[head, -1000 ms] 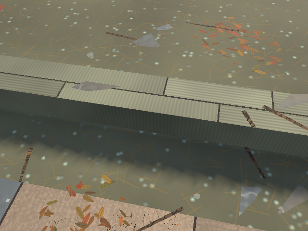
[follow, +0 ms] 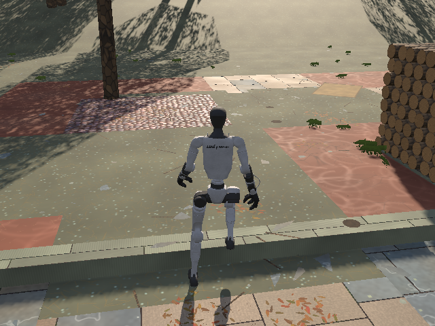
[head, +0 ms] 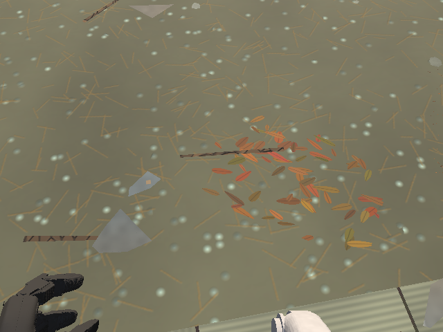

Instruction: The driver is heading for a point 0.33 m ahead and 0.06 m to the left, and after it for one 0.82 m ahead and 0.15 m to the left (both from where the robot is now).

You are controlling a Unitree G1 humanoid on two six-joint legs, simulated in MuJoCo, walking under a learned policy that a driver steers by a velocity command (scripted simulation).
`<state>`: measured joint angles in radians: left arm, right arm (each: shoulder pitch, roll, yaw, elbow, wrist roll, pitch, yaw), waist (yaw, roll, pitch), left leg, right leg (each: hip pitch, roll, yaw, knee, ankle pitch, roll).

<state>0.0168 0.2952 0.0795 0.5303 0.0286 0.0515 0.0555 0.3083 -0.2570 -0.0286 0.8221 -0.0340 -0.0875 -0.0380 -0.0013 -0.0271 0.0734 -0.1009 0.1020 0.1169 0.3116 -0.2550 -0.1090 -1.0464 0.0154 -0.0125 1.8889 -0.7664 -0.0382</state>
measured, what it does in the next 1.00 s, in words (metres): climbs, turning left: right foot 0.16 m higher, then left foot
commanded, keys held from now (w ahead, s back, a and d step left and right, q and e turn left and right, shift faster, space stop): shift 0.02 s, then q+shift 0.82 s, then e+shift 0.16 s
